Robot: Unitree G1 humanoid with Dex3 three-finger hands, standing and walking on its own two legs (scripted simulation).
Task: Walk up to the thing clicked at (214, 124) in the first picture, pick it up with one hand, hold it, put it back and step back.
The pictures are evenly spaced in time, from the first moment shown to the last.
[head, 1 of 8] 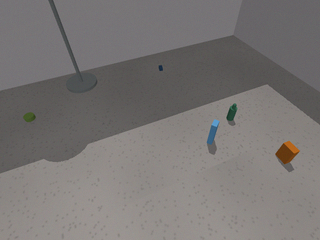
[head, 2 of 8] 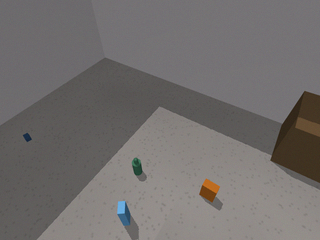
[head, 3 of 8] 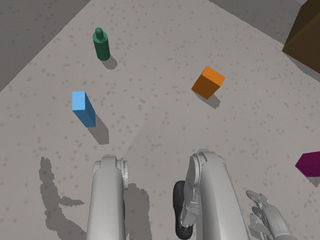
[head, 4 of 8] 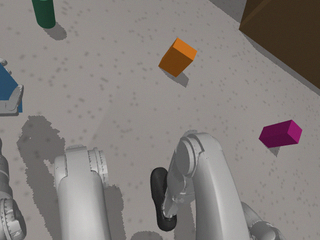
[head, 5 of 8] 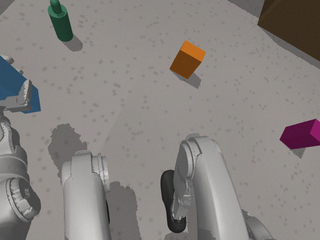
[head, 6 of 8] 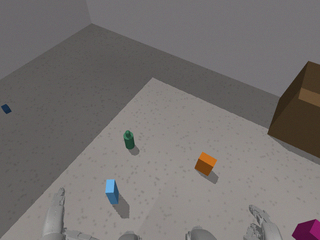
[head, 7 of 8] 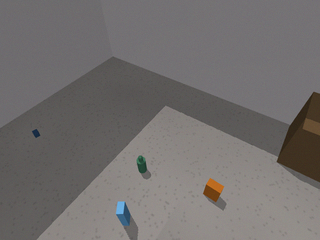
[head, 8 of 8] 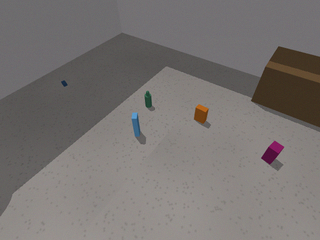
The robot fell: no
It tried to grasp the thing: yes
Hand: left
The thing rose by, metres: 0.66
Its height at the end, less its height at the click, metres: +0.00
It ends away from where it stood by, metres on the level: 0.03
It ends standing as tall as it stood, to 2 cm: yes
